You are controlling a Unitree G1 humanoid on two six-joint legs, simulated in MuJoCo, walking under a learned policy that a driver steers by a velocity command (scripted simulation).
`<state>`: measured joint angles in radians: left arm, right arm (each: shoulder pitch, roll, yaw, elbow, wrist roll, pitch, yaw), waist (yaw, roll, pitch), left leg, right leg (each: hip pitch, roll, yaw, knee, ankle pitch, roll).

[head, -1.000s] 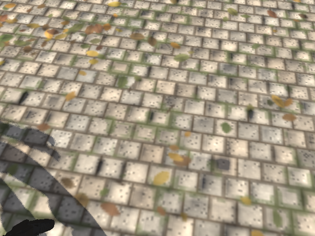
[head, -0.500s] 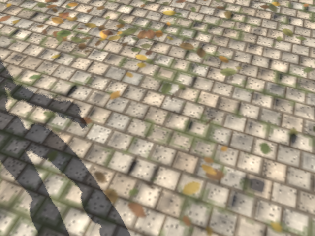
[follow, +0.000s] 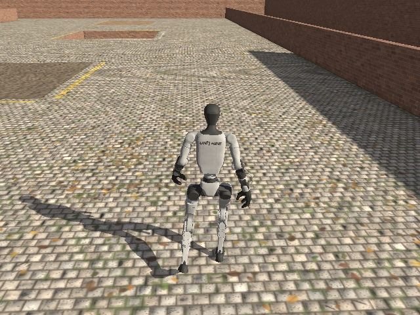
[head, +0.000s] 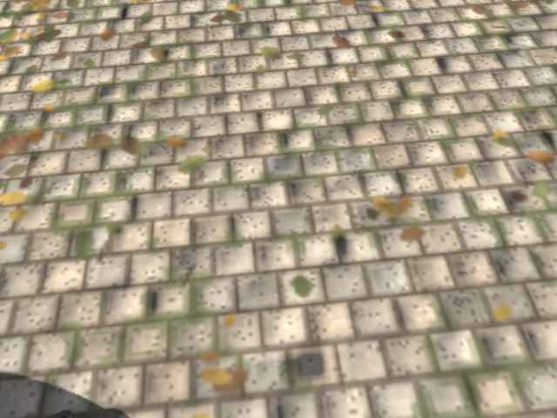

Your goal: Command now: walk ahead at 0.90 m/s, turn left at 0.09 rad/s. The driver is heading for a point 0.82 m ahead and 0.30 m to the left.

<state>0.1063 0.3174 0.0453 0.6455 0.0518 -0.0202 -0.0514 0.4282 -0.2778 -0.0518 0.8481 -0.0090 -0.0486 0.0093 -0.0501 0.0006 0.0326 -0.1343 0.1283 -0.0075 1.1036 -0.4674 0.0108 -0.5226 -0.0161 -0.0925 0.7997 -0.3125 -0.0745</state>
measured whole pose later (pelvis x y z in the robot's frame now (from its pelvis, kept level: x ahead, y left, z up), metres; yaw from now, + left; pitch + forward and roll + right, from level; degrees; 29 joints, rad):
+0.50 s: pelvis +0.41 +0.00 -0.01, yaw +20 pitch -2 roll +0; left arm 0.22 0.23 0.00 0.78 0.04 -0.07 0.01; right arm 0.33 -0.31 -0.07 0.85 -0.01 0.00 0.02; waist -0.08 0.02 0.04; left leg -0.40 -0.19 0.12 0.72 -0.31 0.24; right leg -0.27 0.03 -0.01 1.52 -0.35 0.02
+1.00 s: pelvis +0.82 +0.07 +0.03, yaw +49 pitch +1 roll -3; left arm 0.21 0.31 0.06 0.71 0.00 -0.08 0.02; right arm 0.18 -0.40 -0.10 0.67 0.04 0.00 0.00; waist 0.02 0.04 0.11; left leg -0.58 0.02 0.00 1.22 -0.40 -0.01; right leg -0.25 -0.04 -0.13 0.46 -0.22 0.02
